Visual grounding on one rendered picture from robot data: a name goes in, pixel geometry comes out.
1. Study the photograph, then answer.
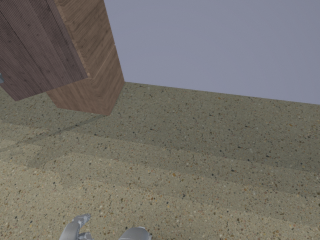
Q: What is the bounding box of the robot left thigh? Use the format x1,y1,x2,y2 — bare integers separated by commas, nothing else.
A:
118,227,152,240

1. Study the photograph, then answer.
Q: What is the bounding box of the robot left hand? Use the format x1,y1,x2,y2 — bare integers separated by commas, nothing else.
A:
59,213,95,240

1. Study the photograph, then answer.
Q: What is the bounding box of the cupboard door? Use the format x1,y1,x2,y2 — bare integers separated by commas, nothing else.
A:
0,0,88,102

